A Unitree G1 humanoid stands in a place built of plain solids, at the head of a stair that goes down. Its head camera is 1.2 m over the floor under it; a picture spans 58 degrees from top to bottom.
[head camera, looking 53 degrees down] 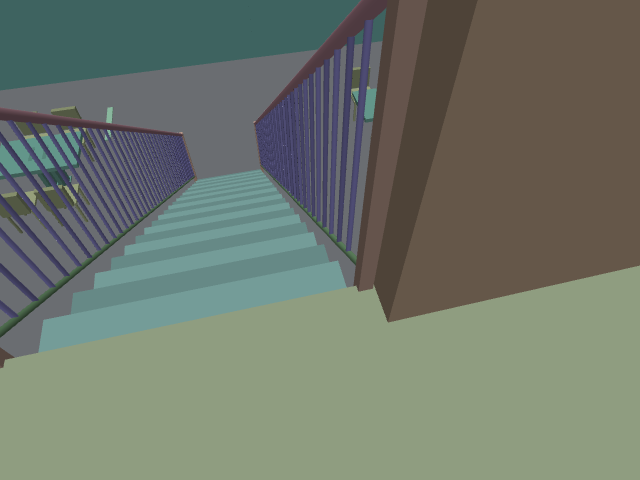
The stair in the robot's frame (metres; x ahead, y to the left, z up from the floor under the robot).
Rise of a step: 0.18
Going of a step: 0.22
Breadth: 1.06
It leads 14 degrees to the left of straight ahead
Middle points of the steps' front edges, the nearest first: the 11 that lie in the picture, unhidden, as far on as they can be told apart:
0.60 0.39 0.00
0.81 0.45 -0.16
1.02 0.50 -0.34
1.23 0.55 -0.52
1.44 0.60 -0.70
1.65 0.65 -0.88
1.86 0.70 -1.05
2.07 0.75 -1.23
2.28 0.80 -1.41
2.49 0.85 -1.59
2.70 0.90 -1.77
